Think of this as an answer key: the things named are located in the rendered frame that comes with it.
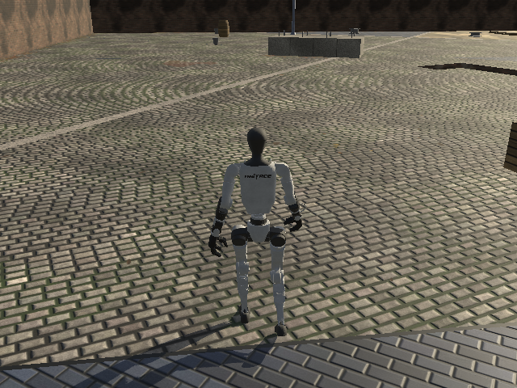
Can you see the left robot foot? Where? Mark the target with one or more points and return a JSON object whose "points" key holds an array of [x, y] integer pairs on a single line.
{"points": [[245, 317]]}

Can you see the left robot hand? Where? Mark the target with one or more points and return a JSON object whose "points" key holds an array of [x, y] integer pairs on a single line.
{"points": [[212, 244]]}

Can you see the left robot upper arm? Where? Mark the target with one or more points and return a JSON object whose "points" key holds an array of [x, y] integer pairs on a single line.
{"points": [[228, 185]]}

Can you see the robot right forearm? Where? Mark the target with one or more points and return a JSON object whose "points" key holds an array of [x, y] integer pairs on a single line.
{"points": [[295, 210]]}

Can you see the right robot hand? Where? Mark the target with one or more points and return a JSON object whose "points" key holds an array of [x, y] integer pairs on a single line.
{"points": [[291, 220]]}

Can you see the robot head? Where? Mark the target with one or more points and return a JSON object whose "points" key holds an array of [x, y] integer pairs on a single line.
{"points": [[257, 139]]}

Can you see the right robot upper arm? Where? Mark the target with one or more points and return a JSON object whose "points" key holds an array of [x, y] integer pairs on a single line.
{"points": [[287, 183]]}

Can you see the robot left forearm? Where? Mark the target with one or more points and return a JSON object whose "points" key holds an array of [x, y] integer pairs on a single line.
{"points": [[219, 220]]}

